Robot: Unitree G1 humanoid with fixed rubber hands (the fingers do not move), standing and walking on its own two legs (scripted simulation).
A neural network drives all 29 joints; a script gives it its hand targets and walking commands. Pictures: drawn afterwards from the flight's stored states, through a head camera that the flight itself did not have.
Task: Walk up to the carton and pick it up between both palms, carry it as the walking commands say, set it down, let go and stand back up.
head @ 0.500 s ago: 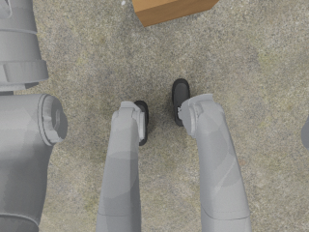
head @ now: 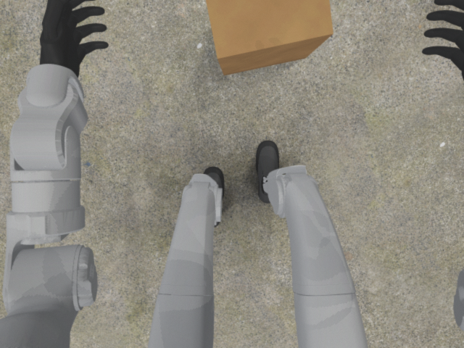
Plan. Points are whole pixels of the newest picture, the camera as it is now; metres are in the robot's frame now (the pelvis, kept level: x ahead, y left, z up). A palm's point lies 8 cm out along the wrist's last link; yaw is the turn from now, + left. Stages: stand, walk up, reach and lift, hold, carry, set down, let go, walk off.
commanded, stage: let go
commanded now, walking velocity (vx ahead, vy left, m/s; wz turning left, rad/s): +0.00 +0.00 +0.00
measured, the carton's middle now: (263, 29) +0.61 -0.06 -0.52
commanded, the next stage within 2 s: stand in 1.14 s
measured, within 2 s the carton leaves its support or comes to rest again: neither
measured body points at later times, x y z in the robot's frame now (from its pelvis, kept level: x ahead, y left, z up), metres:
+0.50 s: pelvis +0.03 +0.01 +0.09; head +0.07 +0.01 +0.54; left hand +0.31 +0.26 +0.04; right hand +0.27 -0.24 +0.05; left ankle +0.09 +0.11 -0.62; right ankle +0.16 -0.07 -0.61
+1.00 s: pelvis +0.02 -0.03 +0.11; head +0.01 -0.06 +0.56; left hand +0.21 +0.21 +0.06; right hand +0.18 -0.27 +0.03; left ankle +0.09 +0.11 -0.61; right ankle +0.16 -0.08 -0.61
